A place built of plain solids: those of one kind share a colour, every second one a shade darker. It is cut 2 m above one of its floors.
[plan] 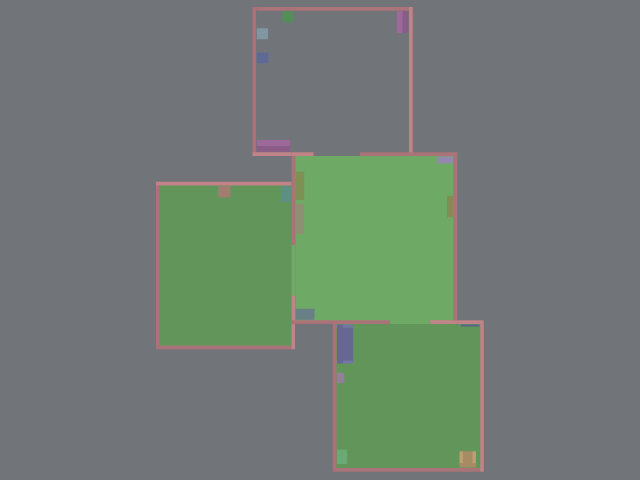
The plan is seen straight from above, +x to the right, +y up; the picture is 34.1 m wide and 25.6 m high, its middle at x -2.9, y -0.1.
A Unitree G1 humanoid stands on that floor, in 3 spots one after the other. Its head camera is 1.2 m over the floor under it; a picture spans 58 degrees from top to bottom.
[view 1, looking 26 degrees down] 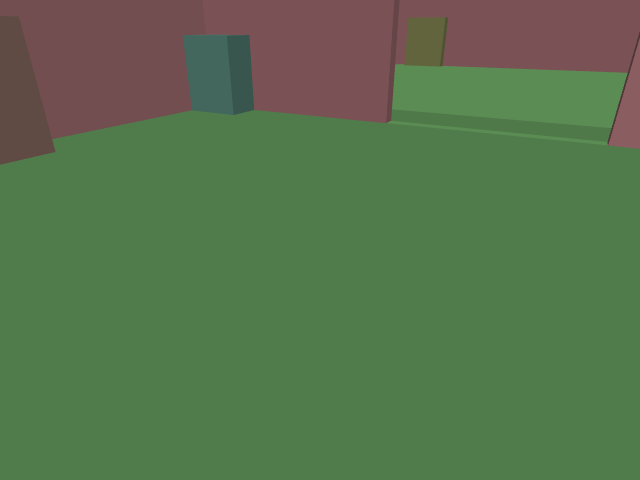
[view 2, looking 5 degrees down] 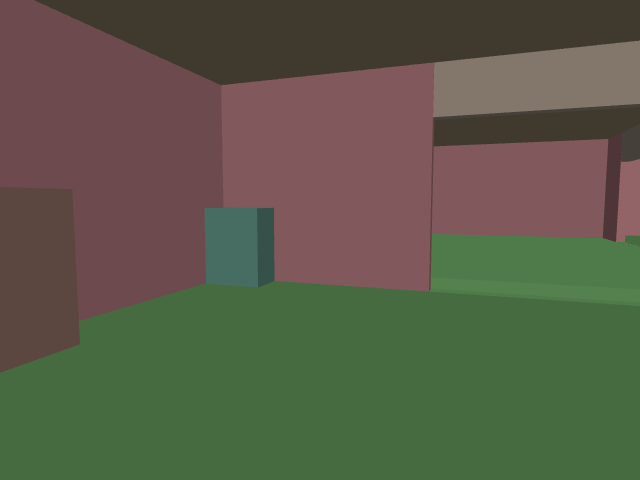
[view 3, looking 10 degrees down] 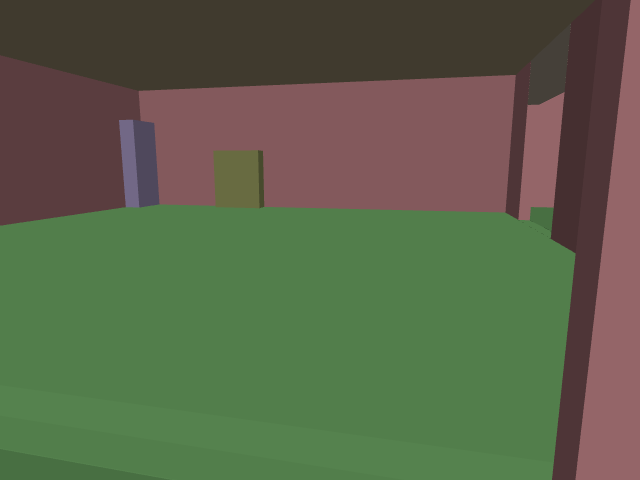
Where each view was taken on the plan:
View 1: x -10.33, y -2.57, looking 29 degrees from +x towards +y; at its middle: floor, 2.74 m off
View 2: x -10.33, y -0.95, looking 20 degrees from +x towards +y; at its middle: wall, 6.31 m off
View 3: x -5.74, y -2.57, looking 13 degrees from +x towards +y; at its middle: floor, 5.98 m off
